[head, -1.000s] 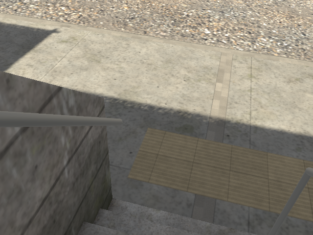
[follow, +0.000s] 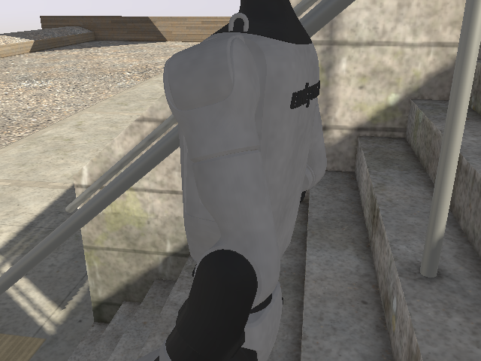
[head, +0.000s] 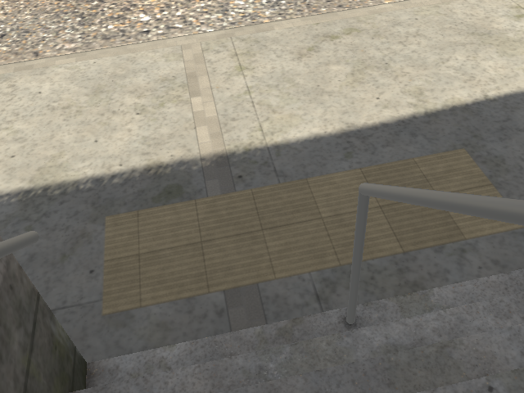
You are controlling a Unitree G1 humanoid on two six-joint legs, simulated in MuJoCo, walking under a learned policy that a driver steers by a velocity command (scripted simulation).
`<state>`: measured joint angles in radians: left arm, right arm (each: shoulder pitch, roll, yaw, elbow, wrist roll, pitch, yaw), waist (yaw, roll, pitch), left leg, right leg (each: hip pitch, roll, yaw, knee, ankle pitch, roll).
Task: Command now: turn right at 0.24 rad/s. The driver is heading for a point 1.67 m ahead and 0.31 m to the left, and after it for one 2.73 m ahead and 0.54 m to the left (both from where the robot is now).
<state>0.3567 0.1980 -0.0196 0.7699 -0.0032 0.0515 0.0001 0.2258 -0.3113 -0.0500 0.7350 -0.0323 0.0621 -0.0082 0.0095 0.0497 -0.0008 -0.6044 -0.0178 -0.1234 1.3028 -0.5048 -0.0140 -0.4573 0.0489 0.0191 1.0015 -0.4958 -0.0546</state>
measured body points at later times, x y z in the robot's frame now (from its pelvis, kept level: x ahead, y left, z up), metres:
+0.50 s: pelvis +0.02 +0.03 +0.06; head +0.02 +0.05 +0.51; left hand +0.11 +0.26 -0.09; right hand +0.03 -0.20 -0.08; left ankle -0.01 +0.12 -0.68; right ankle +0.02 -0.09 -0.68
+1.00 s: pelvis +0.05 +0.02 +0.06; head +0.05 +0.02 +0.51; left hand +0.10 +0.28 -0.09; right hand +0.03 -0.24 -0.09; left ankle -0.01 +0.12 -0.68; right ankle +0.05 -0.08 -0.66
